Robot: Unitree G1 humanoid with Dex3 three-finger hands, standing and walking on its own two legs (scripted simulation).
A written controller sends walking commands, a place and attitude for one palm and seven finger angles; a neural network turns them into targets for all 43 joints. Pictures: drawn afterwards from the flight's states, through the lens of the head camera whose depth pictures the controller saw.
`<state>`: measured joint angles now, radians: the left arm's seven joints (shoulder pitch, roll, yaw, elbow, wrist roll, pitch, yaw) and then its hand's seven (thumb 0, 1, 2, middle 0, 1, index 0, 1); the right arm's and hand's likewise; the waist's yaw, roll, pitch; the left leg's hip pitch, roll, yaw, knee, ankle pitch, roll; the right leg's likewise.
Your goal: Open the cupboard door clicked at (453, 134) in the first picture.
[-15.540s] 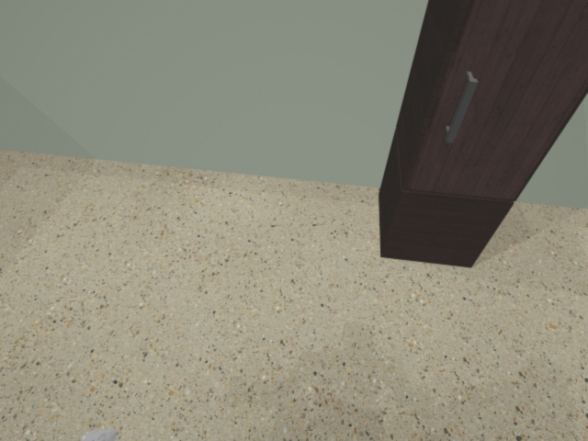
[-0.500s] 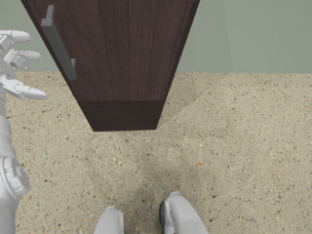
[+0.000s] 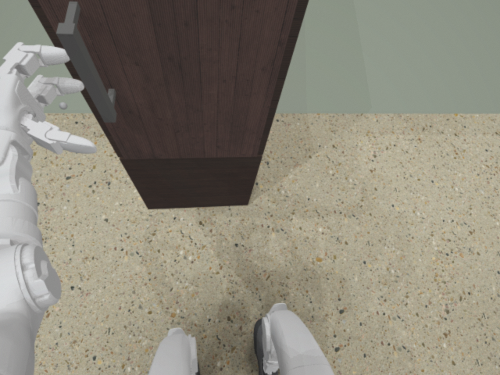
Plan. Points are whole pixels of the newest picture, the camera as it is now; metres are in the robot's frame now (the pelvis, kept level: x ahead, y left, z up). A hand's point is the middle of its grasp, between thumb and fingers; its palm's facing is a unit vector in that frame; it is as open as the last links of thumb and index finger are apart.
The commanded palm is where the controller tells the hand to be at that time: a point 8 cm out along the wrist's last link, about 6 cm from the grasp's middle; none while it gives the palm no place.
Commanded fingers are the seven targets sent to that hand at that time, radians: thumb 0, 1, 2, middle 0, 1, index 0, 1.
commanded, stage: slide the fingers in behind the handle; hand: left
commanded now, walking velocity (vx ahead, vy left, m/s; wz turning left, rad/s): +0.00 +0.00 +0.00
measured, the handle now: (93, 70) +0.57 +0.19 +0.07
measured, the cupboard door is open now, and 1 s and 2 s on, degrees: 0 0 1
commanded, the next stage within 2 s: close the thumb around the handle in 1.20 s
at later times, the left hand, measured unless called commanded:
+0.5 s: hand (82, 106) +0.51 +0.20 +0.06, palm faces -0.04 -1.00 -0.02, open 14.0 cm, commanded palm +0.48 +0.24 +0.06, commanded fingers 0.00 -0.50 0.30 -0.30 -1.20 -0.30 -1.20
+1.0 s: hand (98, 107) +0.50 +0.18 +0.06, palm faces -0.03 -1.00 -0.02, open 14.0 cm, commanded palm +0.48 +0.23 +0.06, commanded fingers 0.00 -0.50 0.30 -0.30 -1.20 -0.30 -1.20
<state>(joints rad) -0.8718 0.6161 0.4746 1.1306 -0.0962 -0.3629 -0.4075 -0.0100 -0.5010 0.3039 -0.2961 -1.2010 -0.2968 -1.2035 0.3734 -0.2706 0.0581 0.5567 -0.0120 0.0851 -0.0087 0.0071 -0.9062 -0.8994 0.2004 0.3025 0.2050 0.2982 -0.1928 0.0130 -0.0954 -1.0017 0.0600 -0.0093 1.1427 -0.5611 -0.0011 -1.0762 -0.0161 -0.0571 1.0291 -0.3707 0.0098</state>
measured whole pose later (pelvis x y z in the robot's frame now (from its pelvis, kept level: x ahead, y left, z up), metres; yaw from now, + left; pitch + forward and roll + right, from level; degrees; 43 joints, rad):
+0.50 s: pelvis +0.00 +0.00 +0.00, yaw +0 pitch +24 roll -3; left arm -0.85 0.52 0.42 1.10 -0.10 -0.40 -0.33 -0.01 -0.50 0.30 -0.30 -1.20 -0.30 -1.20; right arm 0.37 -0.26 0.04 0.57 -0.02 0.07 0.00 0.01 -0.91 -0.90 0.20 0.30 0.20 0.30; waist -0.18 0.02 -0.11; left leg -0.98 0.05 0.00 1.13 -0.56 0.00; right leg -1.06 -0.02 -0.05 1.03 -0.38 0.02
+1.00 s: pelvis +0.01 +0.00 +0.00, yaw +1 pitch +23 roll -2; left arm -0.84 0.46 0.39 1.10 -0.09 -0.42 -0.27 -0.01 -0.50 0.30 -0.27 -1.19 -0.29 -1.20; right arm 0.37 -0.26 0.04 0.58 -0.02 0.07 0.01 0.01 -0.91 -0.90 0.20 0.30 0.20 0.30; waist -0.18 0.02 -0.11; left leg -0.96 0.05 0.00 1.12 -0.56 0.00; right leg -1.05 -0.03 -0.05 1.03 -0.38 0.01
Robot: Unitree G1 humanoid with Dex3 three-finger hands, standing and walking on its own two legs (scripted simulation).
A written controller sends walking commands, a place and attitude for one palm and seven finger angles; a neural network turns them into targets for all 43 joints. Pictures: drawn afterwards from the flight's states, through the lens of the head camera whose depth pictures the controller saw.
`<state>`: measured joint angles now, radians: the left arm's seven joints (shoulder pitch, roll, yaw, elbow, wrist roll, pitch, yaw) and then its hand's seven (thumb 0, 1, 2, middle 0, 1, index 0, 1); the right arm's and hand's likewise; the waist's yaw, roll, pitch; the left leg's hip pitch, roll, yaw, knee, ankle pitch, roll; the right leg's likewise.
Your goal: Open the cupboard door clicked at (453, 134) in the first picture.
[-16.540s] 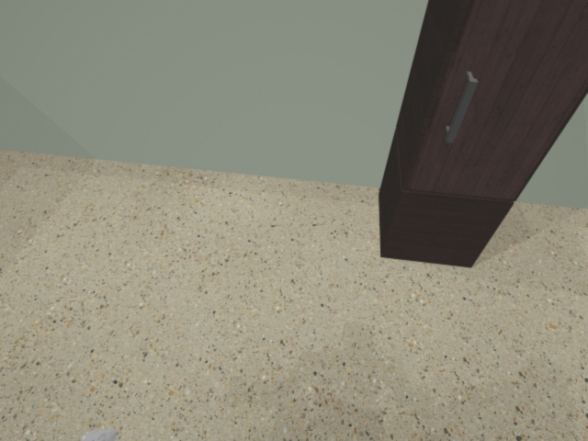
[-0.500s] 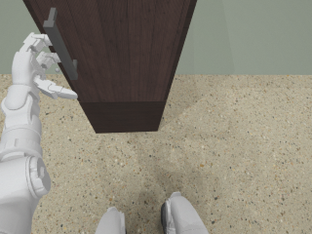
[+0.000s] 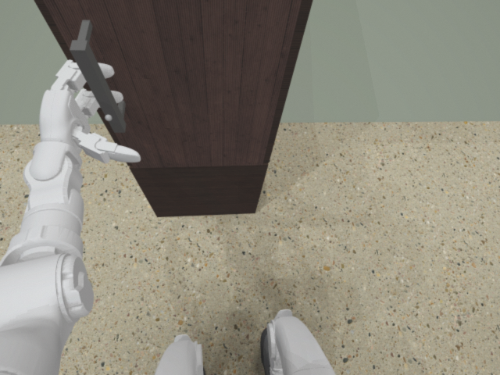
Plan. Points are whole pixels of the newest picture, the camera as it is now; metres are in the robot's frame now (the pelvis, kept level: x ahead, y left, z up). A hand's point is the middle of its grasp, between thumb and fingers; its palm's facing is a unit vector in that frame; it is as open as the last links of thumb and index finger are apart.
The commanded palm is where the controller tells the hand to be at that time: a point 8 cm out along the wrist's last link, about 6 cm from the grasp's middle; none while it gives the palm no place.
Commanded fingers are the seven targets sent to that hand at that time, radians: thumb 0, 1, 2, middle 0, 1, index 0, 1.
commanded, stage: slide the fingers in behind the handle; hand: left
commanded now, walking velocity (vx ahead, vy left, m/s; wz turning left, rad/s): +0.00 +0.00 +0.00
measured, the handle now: (104, 83) +0.57 +0.19 +0.06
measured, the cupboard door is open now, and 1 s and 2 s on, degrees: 0 1 46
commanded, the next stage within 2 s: close the thumb around the handle in 0.20 s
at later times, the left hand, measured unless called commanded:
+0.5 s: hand (114, 116) +0.50 +0.17 +0.06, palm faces -0.04 -1.00 -0.04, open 12.9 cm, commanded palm +0.48 +0.22 +0.06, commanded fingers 0.00 0.12 0.56 -0.34 -1.27 -0.34 -1.27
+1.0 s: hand (114, 116) +0.50 +0.17 +0.06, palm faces -0.05 -1.00 -0.02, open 5.8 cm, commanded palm +0.48 +0.22 +0.06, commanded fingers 0.00 0.90 0.90 -0.40 -1.35 -0.40 -1.35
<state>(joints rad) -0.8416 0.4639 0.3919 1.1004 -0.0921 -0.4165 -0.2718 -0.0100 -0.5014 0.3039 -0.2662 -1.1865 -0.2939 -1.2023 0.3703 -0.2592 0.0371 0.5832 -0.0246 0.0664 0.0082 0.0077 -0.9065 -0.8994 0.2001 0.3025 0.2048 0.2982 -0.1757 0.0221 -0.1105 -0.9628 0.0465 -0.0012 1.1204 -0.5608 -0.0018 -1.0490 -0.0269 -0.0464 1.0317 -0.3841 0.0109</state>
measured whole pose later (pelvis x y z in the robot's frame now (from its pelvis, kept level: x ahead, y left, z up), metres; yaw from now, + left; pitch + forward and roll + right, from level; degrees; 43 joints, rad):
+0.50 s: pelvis +0.00 +0.00 +0.00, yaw +0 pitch +23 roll -2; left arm -0.86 0.46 0.39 1.12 -0.08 -0.42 -0.26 -0.01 -0.33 0.38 -0.30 -1.22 -0.31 -1.22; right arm 0.37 -0.26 0.03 0.58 -0.03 0.06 0.00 0.01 -0.91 -0.90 0.20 0.30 0.20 0.30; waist -0.18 0.02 -0.11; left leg -0.98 0.04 0.00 1.12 -0.56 -0.01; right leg -1.07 -0.03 -0.05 1.04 -0.38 0.01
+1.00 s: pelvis +0.00 +0.00 +0.00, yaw +0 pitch +23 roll -2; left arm -0.85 0.46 0.39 1.10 -0.09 -0.41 -0.27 0.01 0.72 0.83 -0.33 -1.31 -0.35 -1.33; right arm 0.38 -0.27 0.04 0.58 -0.03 0.06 0.01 0.01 -0.91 -0.90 0.20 0.30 0.20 0.30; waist -0.18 0.03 -0.11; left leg -0.97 0.05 0.00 1.12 -0.56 0.00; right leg -1.06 -0.02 -0.04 1.03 -0.38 0.01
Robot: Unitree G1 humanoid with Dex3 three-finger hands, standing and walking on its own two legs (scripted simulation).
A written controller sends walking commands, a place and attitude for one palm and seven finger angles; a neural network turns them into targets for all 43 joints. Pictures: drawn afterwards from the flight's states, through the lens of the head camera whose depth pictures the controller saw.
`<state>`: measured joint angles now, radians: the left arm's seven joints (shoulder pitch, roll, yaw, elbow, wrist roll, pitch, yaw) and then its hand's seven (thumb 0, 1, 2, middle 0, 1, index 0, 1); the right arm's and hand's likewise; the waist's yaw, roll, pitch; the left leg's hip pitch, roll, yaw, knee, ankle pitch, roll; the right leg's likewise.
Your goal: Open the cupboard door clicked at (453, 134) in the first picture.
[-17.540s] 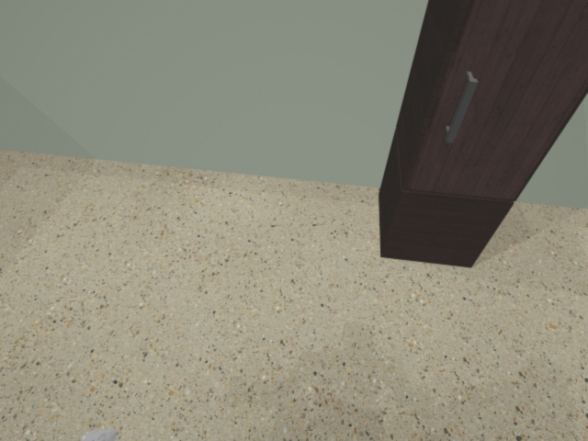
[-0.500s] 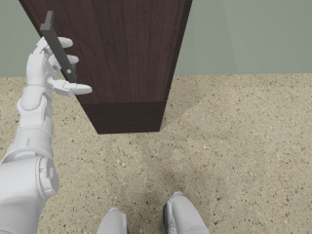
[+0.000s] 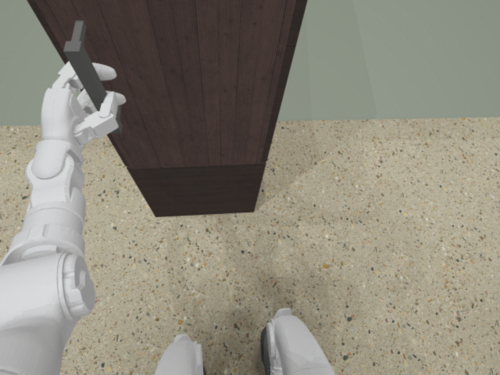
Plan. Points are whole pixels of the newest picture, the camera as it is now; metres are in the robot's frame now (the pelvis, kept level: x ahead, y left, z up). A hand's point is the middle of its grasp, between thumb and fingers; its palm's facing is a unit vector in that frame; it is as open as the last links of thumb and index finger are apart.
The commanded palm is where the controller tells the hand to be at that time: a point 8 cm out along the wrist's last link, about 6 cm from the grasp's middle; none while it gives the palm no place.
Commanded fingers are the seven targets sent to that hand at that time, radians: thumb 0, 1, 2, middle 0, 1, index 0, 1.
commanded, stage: pull the door open along its arc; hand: left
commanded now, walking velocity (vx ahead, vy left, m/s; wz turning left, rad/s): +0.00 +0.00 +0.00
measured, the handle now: (99, 84) +0.57 +0.19 +0.06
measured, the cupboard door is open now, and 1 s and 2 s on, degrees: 1 46 48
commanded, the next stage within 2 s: open thumb and fingers to let go in 1.08 s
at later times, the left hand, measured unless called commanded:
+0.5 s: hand (120, 154) +0.44 +0.15 +0.06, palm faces -0.08 -1.00 -0.02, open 5.9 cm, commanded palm +0.38 +0.20 +0.06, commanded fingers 0.00 0.90 0.90 -0.40 -1.35 -0.40 -1.35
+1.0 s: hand (206, 227) +0.32 +0.03 +0.07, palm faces +0.30 -0.95 -0.05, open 6.1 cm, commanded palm +0.24 +0.06 +0.06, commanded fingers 0.00 0.90 0.90 -0.40 -1.35 -0.40 -1.35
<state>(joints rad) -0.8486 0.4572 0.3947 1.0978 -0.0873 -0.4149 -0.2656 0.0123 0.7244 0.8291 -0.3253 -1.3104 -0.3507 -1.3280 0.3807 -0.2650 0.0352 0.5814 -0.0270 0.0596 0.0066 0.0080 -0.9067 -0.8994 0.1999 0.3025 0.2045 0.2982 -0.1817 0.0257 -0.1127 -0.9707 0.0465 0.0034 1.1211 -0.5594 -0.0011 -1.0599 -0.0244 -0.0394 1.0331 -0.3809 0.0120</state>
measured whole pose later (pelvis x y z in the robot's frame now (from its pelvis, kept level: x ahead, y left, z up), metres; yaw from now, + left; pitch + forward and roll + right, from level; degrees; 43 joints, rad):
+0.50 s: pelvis +0.01 +0.00 +0.02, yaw +0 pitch +20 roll -1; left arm -0.47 0.28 0.27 0.72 -0.17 -0.40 -0.23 0.01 0.73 0.79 -0.31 -1.33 -0.33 -1.33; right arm 0.37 -0.25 0.01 0.54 0.00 0.06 0.03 0.01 -0.91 -0.90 0.20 0.30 0.20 0.30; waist -0.12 0.03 -0.14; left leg -0.83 0.04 0.03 1.02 -0.54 0.00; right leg -0.94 -0.02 -0.02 0.97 -0.38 0.01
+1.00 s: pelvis +0.02 -0.03 +0.02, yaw +3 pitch +14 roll +0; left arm 0.05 -0.09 -0.29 0.22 0.13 -0.30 0.57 0.03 0.71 0.78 -0.31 -1.31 -0.32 -1.33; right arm 0.17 -0.15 0.00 0.54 -0.08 -0.03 0.05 0.01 -0.91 -0.90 0.20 0.30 0.20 0.30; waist -0.01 0.04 -0.15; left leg -0.71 0.03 -0.03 1.00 -0.54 -0.04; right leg -0.81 -0.04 -0.08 0.99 -0.43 -0.02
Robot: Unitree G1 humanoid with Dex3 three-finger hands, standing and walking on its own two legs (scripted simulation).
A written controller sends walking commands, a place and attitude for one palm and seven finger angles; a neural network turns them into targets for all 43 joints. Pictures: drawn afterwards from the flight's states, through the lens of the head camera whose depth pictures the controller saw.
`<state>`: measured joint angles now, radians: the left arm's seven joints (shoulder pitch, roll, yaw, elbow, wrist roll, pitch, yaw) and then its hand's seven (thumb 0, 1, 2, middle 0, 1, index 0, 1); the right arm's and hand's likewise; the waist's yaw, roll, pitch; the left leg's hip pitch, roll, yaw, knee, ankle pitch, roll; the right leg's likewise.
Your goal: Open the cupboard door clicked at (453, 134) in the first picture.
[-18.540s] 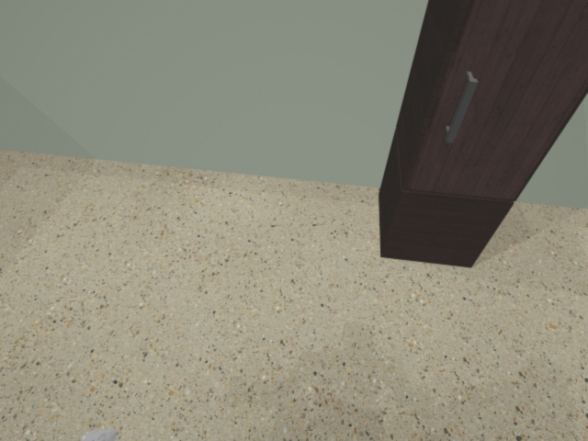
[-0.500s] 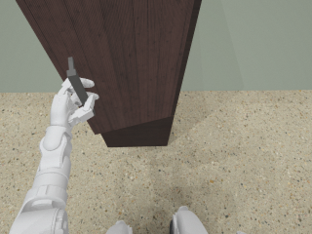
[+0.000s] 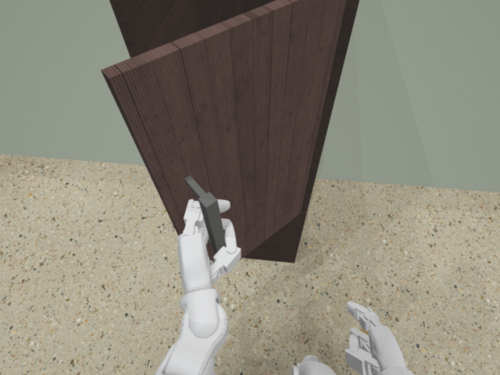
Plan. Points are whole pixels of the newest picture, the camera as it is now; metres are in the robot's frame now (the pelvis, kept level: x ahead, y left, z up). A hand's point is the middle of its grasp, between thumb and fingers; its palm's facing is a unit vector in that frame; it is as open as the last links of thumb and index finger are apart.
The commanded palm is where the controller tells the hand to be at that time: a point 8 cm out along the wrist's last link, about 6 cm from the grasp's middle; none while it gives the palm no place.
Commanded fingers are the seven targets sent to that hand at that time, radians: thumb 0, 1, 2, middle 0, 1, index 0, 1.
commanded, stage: pull the door open along its arc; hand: left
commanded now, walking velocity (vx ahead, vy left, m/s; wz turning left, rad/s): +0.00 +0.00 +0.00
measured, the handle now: (207, 221) +0.35 +0.09 +0.04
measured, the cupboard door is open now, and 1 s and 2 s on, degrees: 46 48 53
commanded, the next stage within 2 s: open thumb and fingers to let go in 0.08 s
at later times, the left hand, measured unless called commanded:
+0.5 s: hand (239, 252) +0.29 +0.03 +0.05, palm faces +0.32 -0.95 -0.05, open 8.5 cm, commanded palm +0.25 +0.07 +0.04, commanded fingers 0.00 -0.29 0.39 -0.31 -1.22 -0.31 -1.22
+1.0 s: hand (234, 255) +0.29 +0.04 +0.05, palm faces +0.26 -0.97 -0.04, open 15.3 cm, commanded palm +0.25 +0.08 +0.04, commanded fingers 0.00 -0.50 0.30 -0.15 -0.30 -0.15 -0.30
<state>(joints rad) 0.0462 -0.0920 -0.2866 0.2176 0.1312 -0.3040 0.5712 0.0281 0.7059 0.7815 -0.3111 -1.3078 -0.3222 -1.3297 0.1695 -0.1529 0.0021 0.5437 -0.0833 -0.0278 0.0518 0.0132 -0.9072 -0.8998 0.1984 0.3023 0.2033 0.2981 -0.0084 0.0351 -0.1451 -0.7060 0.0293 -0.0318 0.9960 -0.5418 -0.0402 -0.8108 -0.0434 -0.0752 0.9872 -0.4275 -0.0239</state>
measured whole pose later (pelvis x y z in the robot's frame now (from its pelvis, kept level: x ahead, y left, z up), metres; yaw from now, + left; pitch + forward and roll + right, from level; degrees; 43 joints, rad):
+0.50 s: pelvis -0.02 -0.03 +0.00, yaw +2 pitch +14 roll +2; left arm 0.03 -0.11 -0.22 0.22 0.11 -0.31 0.56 0.01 0.30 0.65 -0.35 -1.28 -0.34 -1.29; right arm 0.19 -0.20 -0.02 0.59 -0.08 -0.06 0.01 0.02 -0.91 -0.90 0.20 0.30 0.20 0.30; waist -0.01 0.04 -0.14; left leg -0.73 0.03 -0.06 1.00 -0.51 -0.06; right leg -0.84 -0.05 -0.10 1.03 -0.43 -0.06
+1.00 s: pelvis -0.03 +0.00 -0.01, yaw +0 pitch +13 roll +1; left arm -0.03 -0.11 -0.27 0.29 0.12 -0.33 0.58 -0.01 -0.49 0.31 -0.24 -0.68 -0.22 -0.68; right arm 0.19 -0.18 0.00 0.57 -0.09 -0.06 0.02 0.02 -0.91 -0.90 0.20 0.30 0.20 0.30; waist -0.01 0.03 -0.14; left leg -0.74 0.01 -0.03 1.03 -0.52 -0.04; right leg -0.85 -0.06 -0.06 1.02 -0.41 -0.03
